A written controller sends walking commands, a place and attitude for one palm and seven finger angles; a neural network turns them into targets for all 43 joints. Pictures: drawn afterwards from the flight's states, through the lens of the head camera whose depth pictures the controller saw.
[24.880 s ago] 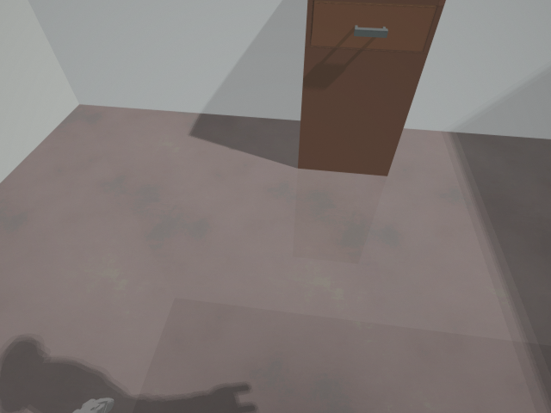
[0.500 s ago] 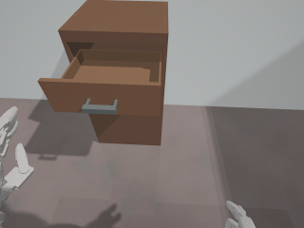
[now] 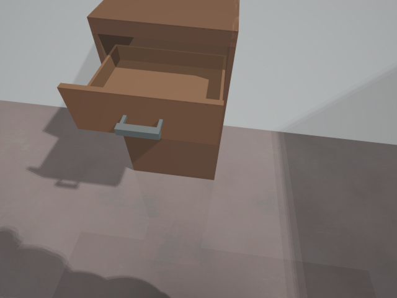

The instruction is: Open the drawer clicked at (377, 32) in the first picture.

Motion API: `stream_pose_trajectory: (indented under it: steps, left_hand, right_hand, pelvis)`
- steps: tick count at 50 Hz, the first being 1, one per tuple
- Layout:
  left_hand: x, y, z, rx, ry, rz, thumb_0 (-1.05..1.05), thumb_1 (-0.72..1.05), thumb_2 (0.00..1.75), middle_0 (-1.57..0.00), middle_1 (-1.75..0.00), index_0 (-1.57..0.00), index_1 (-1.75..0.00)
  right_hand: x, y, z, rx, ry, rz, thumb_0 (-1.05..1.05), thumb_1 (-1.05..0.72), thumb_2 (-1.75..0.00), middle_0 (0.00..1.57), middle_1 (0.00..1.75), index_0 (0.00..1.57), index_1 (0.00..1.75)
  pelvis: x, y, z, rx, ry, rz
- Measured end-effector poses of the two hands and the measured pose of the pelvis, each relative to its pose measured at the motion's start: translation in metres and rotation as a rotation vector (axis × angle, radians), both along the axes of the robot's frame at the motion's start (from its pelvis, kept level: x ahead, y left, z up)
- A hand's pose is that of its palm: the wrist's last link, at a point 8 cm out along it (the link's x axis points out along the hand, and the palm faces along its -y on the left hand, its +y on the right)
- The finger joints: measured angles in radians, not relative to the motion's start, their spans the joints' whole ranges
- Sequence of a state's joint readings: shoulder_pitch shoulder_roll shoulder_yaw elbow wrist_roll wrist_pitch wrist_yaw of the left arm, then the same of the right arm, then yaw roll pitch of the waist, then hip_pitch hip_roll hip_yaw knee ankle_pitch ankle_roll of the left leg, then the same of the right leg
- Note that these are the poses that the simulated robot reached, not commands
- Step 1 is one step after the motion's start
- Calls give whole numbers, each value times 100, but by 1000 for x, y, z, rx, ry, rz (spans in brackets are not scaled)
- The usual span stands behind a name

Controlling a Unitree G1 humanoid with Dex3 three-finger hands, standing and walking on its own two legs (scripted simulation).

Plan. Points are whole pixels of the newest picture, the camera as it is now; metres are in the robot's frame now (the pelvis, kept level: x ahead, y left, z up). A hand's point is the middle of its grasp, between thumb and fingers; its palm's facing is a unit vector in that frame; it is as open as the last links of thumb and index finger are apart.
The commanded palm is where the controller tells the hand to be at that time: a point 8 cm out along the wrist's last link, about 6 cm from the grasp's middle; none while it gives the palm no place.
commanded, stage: let the arm hang, fingers relaxed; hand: left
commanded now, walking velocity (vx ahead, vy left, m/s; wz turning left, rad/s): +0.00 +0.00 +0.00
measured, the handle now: (140, 125) +0.53 +0.20 -0.01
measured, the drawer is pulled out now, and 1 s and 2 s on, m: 0.30 0.30 0.30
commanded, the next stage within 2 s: look to check the result in 0.68 s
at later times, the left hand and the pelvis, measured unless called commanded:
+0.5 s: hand out of the picture -0.02 +0.17 -0.17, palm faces +0.04 -0.99 -0.16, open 7.4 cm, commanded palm none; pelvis -0.01 +0.02 +0.00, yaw -1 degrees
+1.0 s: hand out of the picture -0.03 +0.18 -0.17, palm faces +0.03 -0.98 -0.18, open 7.4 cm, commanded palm none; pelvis -0.01 +0.02 +0.00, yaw -2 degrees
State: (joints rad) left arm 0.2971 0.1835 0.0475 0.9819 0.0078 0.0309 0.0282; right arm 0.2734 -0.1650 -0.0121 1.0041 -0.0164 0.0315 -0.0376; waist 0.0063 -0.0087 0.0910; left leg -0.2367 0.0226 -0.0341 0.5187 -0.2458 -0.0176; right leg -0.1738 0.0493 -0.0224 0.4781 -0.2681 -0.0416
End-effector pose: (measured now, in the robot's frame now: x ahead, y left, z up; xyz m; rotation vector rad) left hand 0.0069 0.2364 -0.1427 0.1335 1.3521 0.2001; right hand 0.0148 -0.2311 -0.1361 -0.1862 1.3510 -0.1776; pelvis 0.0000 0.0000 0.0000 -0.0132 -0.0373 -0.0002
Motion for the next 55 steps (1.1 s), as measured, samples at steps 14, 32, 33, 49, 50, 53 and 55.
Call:
stream_pose_trajectory:
  steps: [14,32,33,49,50,53,55]
  left_hand:
    - [-41,-2,4,-16,121,0,1,92,90,-20,-30,-20,-29]
    - [-30,-15,-2,-57,68,-20,1,91,90,-20,-30,-20,-29]
    - [-30,-14,-2,-56,71,-20,1,91,90,-20,-30,-20,-29]
    - [-37,-6,-1,-38,107,-18,1,91,90,-20,-30,-20,-29]
    - [-37,-6,0,-38,106,-18,1,91,90,-20,-30,-20,-29]
    - [-34,-6,0,-37,101,-19,1,91,90,-20,-30,-20,-29]
    - [-31,-7,0,-37,97,-20,1,91,90,-20,-30,-20,-29]
  right_hand:
    - [-50,36,-9,76,103,-47,0,-91,-90,20,30,20,29]
    - [-60,53,-10,95,84,-92,0,-91,-90,20,30,20,29]
    - [-61,53,-10,93,85,-93,0,-91,-90,20,30,20,29]
    - [-56,48,-9,82,91,-90,0,-91,-90,20,30,20,29]
    - [-55,48,-9,82,89,-89,0,-91,-90,20,30,20,29]
    - [-51,47,-10,82,82,-86,0,-91,-90,20,30,20,29]
    - [-48,47,-10,83,77,-83,0,-91,-90,20,30,20,29]
  pelvis:
    - [-7,12,5,4,-14,-14]
    - [-13,17,3,8,-9,-28]
    - [-13,18,3,8,-9,-28]
    - [-12,18,4,8,-3,-30]
    - [-12,18,4,8,-3,-30]
    - [-11,18,4,9,-3,-30]
    - [-10,18,4,9,-4,-29]
